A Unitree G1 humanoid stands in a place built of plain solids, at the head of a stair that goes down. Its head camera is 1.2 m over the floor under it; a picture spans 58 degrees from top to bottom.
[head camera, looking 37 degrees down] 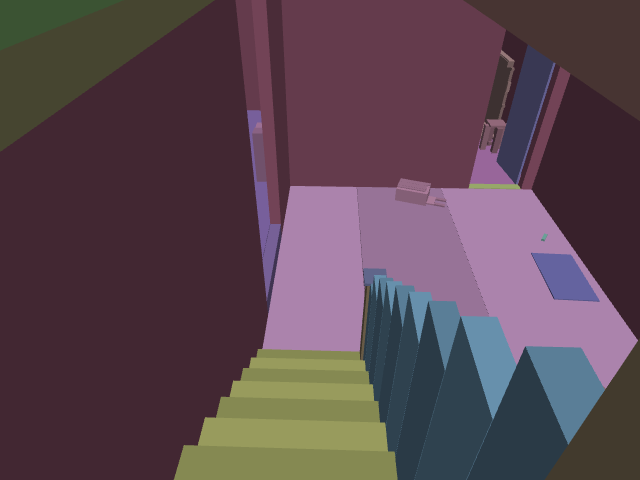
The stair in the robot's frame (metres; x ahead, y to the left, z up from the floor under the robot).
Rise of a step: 0.19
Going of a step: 0.24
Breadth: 0.96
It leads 2 degrees to the right of straight ahead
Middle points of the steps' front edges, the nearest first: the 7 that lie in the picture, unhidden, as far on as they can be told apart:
0.92 0.09 -0.58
1.16 0.09 -0.77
1.40 0.08 -0.96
1.64 0.07 -1.16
1.88 0.06 -1.35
2.12 0.05 -1.54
2.36 0.05 -1.74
